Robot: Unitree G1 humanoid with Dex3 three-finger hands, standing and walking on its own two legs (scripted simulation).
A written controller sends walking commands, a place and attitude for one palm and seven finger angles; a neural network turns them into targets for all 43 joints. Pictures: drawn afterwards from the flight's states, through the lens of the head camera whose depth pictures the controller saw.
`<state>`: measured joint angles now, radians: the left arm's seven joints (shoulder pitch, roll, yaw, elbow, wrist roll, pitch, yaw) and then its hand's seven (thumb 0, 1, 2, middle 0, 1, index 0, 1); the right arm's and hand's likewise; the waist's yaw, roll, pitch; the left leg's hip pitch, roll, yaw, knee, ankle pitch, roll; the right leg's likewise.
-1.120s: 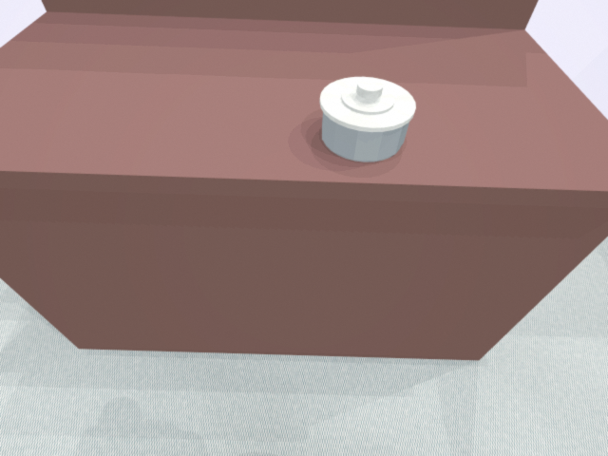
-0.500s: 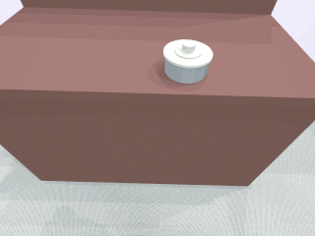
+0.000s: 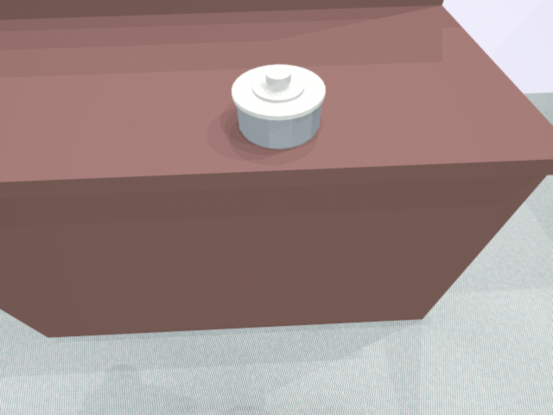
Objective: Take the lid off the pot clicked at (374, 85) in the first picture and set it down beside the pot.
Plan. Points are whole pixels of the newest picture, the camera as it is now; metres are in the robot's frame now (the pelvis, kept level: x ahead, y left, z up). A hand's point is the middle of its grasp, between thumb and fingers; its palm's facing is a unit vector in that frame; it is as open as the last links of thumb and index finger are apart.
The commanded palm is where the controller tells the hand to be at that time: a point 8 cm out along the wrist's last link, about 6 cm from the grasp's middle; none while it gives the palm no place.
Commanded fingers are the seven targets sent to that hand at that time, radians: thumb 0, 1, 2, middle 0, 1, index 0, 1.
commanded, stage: take the last steps up to it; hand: left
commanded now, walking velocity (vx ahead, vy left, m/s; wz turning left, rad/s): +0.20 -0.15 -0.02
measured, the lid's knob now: (278, 76) +0.61 +0.03 +0.17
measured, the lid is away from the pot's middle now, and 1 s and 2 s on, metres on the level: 0.00 0.00 0.00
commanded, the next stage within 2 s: come to a stop and stand still in 0.18 s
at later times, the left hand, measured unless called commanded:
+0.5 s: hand out of the picture +0.14 +0.12 -0.18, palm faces +0.05 -0.98 -0.17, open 7.3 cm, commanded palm none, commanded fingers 0.00 0.90 0.90 -0.20 -0.30 -0.20 -0.30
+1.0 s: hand out of the picture +0.13 +0.14 -0.16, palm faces +0.05 -0.96 -0.29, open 7.3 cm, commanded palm none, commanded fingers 0.00 0.90 0.90 -0.20 -0.30 -0.20 -0.30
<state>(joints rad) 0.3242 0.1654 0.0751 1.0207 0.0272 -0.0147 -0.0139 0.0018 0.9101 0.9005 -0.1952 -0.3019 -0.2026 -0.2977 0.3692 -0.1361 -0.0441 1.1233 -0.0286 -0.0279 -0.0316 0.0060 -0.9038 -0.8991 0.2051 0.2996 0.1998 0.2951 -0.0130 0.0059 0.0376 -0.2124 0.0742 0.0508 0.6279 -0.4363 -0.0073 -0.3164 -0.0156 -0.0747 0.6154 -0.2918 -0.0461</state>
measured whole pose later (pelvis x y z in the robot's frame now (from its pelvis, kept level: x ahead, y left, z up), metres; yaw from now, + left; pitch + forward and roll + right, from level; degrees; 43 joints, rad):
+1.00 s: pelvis +0.10 -0.07 +0.00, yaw +0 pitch +0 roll +2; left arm 0.29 0.23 0.06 0.90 0.04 0.03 0.04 0.00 0.90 0.90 -0.20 -0.30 -0.21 -0.30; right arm 0.14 -0.25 -0.07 0.92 -0.01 0.06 0.01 0.01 -0.91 -0.90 0.20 0.30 0.19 0.29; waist 0.04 -0.04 0.09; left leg -0.34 -0.04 0.00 0.77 -0.42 -0.03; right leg -0.36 -0.11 0.07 0.58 -0.23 0.07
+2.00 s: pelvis +0.09 -0.02 +0.01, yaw +0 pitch +0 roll +0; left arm 0.34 0.14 -0.01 1.07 0.02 -0.01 0.04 0.00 0.91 0.90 -0.20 -0.30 -0.20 -0.30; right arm 0.28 -0.18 0.00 1.03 -0.01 -0.01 -0.02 0.02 -0.93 -0.90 0.20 0.30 0.20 0.29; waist 0.00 0.02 0.00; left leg -0.24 -0.06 0.02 0.54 -0.29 0.07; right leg -0.22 -0.01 0.01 0.53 -0.31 0.01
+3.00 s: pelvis +0.10 -0.03 +0.01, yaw -1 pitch -1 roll +0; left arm 0.28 0.17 0.00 1.08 0.01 -0.01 0.04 0.00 0.91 0.90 -0.20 -0.30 -0.20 -0.30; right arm 0.24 -0.14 0.00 1.12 -0.01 -0.02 -0.04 0.01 -0.92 -0.90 0.20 0.30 0.20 0.29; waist 0.01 -0.05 0.05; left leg -0.17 -0.05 0.02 0.45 -0.27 0.06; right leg -0.15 0.00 0.01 0.45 -0.29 0.00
